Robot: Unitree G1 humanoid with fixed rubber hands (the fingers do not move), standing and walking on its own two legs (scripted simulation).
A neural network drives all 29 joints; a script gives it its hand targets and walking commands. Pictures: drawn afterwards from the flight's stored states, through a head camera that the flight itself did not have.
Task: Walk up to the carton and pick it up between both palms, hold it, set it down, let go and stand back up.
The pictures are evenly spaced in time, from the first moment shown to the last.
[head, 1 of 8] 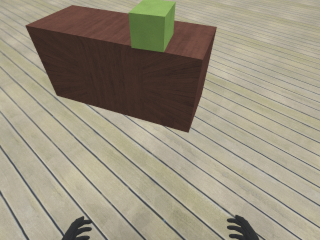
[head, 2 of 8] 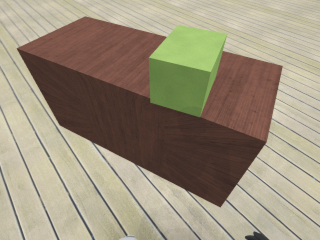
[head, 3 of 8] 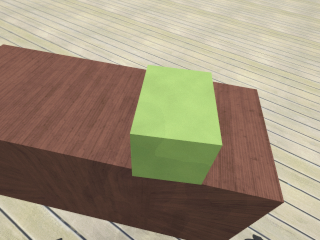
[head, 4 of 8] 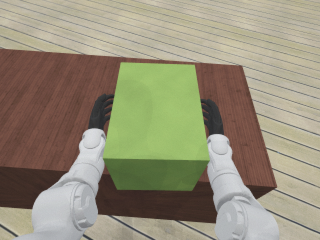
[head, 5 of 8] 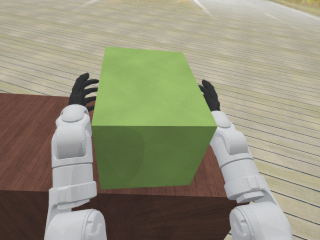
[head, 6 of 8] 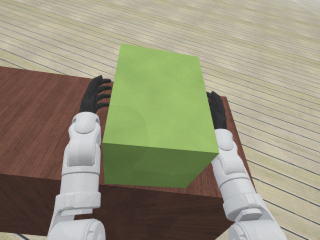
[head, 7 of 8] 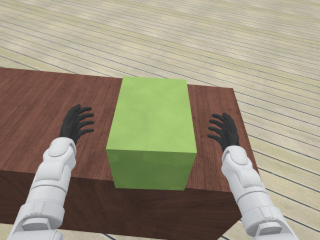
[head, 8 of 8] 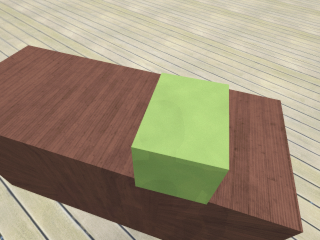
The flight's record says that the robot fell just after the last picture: no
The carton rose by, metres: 0.19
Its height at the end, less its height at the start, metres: +0.00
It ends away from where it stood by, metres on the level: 0.01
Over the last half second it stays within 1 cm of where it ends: yes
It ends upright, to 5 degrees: yes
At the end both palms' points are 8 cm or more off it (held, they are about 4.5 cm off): yes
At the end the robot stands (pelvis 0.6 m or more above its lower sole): yes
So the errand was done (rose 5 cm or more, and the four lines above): yes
